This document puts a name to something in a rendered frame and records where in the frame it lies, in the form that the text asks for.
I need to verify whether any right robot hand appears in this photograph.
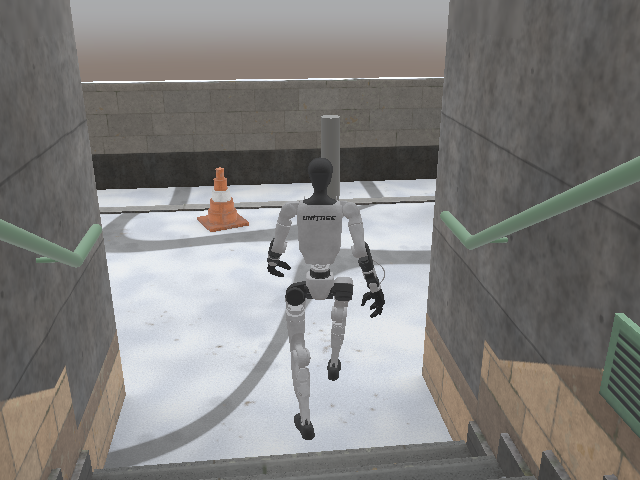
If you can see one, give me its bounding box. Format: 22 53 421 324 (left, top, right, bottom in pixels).
361 289 385 318

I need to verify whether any left robot thigh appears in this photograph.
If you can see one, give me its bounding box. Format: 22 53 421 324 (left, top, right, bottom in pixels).
285 281 311 369

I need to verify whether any left robot forearm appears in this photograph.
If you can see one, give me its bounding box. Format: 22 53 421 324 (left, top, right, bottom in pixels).
267 238 282 266

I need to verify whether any left robot hand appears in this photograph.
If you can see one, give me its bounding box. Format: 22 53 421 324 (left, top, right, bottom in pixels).
267 260 291 277

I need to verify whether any right robot forearm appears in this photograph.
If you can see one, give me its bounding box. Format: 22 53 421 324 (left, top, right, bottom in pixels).
358 242 381 293

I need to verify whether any left robot upper arm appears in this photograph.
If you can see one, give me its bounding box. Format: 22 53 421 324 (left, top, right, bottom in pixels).
271 201 300 254

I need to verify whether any right robot upper arm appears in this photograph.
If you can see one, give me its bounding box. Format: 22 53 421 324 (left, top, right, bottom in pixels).
341 201 368 258

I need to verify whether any robot head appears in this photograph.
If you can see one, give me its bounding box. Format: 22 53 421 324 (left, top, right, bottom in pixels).
303 157 337 205

